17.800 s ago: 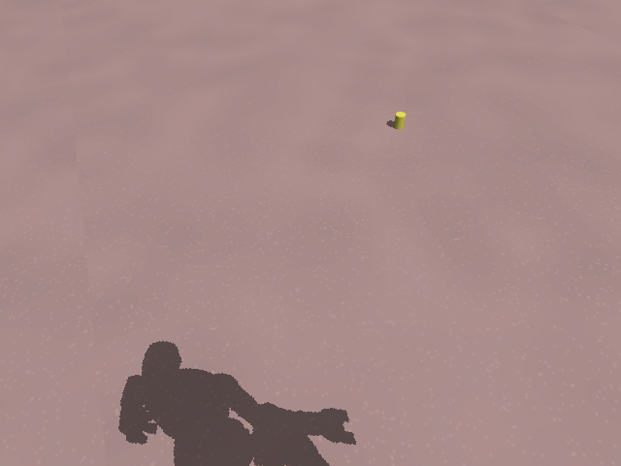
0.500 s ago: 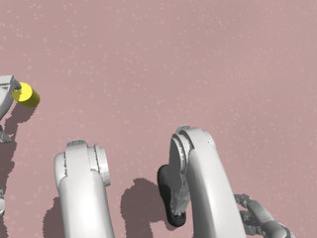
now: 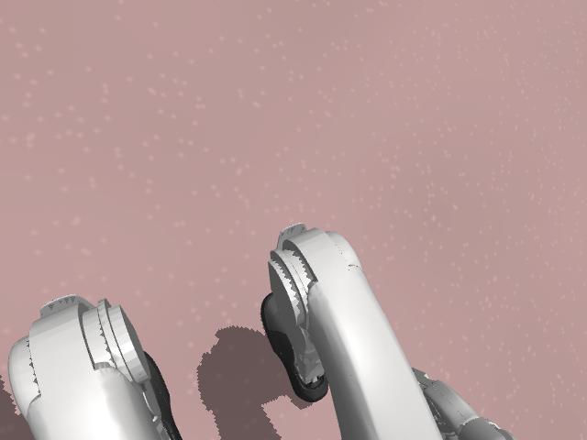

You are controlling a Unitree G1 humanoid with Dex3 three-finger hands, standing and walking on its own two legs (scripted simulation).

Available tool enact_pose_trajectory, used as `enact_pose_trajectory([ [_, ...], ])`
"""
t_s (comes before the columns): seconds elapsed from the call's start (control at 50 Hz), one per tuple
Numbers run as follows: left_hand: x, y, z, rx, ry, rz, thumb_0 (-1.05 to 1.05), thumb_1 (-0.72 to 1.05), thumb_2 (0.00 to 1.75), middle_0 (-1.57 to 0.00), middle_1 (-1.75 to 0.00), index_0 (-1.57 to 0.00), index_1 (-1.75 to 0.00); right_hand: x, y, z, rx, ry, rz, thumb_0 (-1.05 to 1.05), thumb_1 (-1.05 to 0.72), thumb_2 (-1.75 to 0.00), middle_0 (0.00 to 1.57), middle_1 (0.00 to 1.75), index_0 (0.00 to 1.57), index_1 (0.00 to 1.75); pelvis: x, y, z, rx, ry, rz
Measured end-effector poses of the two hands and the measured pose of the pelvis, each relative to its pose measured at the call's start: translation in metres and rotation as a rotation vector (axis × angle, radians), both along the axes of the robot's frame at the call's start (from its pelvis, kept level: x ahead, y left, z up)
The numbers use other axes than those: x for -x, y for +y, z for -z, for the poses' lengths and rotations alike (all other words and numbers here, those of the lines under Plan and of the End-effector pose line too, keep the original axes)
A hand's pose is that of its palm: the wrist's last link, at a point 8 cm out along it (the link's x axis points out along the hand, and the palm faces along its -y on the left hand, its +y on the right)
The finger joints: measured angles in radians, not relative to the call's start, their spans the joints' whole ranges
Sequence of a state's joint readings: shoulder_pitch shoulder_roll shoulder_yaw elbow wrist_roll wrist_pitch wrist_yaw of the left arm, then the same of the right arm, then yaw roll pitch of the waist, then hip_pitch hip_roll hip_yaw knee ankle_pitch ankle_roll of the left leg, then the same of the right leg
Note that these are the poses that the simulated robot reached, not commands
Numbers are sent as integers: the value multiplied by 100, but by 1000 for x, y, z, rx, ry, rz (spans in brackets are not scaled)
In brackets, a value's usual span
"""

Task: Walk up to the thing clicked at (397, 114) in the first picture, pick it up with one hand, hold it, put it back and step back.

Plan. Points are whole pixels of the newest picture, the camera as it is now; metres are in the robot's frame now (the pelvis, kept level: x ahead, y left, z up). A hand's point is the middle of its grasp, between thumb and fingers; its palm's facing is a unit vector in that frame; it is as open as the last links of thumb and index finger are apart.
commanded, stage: rest palm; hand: left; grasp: from above
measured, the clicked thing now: out of the picture +0.44 +0.35 -0.27
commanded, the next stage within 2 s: close in 0.90 s
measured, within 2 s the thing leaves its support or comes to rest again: neither
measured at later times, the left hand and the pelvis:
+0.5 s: hand out of the picture +0.42 +0.34 -0.23, palm faces -0.42 -0.13 -0.90, open 14.0 cm; pelvis -0.01 +0.00 +0.00, yaw -1 degrees
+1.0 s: hand out of the picture +0.42 +0.34 -0.25, palm faces -0.47 -0.18 -0.87, open 14.0 cm; pelvis -0.01 +0.00 +0.00, yaw -2 degrees
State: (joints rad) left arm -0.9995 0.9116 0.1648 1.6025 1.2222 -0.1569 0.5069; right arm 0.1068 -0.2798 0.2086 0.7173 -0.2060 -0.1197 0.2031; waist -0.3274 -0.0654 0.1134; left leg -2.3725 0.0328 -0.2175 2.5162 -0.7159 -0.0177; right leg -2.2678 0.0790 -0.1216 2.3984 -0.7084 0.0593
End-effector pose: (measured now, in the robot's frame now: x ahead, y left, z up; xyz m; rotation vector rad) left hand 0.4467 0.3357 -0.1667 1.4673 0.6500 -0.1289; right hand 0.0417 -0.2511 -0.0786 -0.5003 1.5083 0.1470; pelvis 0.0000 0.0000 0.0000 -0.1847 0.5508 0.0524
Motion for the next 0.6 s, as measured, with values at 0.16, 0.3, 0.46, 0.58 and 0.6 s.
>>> enact_pose_trajectory([
  [0.16,13,10,2,69,9,-2,0,-50,94,-7,-103,-8,-101,8,-7,-13,24,47,-28,0,-90,-90,20,30,21,30,2,-3,-4,9,-22,0],
  [0.3,22,10,0,96,-25,80,0,-50,96,-8,-101,-8,-100,-12,-19,-22,85,1,-107,0,-90,-90,20,30,21,30,6,-1,-2,23,-51,2],
  [0.46,25,7,7,64,-56,114,0,-48,97,-9,-100,-9,-99,-33,-14,-26,96,-79,-175,0,-90,-90,20,30,20,30,8,2,2,32,-65,5],
  [0.58,17,4,13,37,-81,89,0,-47,96,-9,-101,-10,-100,-32,-5,-24,67,-87,-182,0,-90,-90,20,30,20,30,8,4,4,39,-62,9],
  [0.6,15,4,14,32,-81,83,0,-47,96,-9,-102,-10,-101,-30,-3,-23,61,-84,-180,0,-90,-90,20,30,20,30,8,4,4,40,-60,9],
])
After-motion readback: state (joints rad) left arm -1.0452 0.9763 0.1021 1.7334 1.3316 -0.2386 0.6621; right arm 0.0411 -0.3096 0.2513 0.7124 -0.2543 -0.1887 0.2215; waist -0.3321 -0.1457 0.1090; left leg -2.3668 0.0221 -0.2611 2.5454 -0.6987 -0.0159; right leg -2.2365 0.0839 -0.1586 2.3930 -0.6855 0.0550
